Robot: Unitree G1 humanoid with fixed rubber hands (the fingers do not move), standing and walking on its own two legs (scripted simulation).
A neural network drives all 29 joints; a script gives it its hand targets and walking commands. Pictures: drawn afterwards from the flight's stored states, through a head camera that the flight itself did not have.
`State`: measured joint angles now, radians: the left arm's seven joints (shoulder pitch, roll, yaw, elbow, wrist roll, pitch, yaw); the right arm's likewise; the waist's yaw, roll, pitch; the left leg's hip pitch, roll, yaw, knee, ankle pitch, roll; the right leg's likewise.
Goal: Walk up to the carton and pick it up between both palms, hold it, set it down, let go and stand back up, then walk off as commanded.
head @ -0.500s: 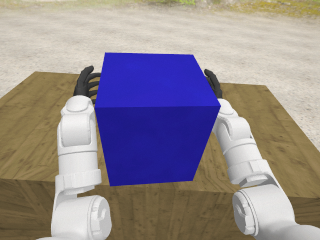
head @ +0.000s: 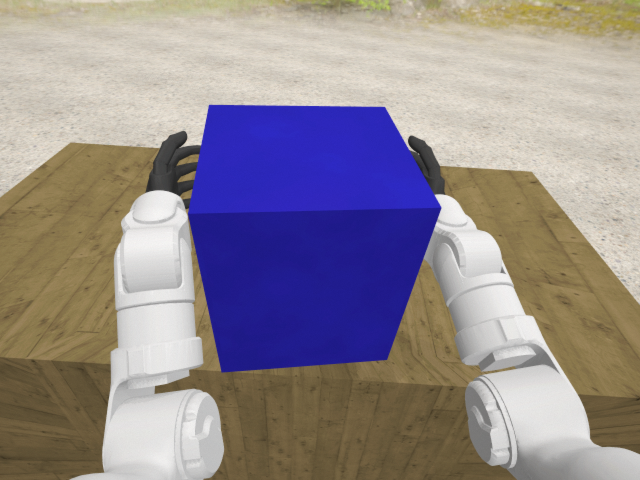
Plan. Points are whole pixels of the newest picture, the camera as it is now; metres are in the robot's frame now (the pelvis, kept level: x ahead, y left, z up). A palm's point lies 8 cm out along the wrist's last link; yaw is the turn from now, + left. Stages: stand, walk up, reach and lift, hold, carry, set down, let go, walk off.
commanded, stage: hold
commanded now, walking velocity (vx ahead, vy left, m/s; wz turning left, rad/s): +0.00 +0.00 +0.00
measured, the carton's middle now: (303, 239) +0.35 +0.00 +0.18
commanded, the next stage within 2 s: none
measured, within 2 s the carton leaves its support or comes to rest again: neither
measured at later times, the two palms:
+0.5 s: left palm (170, 197) +0.36 +0.15 +0.24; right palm (429, 201) +0.36 -0.16 +0.22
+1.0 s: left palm (166, 199) +0.35 +0.15 +0.24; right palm (426, 201) +0.36 -0.15 +0.22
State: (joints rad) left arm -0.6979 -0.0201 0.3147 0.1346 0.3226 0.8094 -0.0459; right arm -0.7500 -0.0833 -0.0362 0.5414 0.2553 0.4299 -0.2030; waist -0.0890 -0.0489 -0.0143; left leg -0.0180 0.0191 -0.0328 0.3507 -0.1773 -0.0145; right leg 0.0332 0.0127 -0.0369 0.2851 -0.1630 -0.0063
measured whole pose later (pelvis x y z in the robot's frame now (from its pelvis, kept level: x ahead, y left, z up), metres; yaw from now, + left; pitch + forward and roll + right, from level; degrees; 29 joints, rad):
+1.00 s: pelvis +0.00 +0.00 +0.00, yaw +0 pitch -9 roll -1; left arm -0.71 -0.02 0.31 0.15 0.32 0.80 -0.05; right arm -0.75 -0.08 -0.04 0.54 0.25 0.42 -0.20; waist -0.09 -0.05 -0.01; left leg -0.03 0.02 -0.04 0.36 -0.17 -0.02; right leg 0.03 0.02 -0.04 0.29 -0.16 -0.01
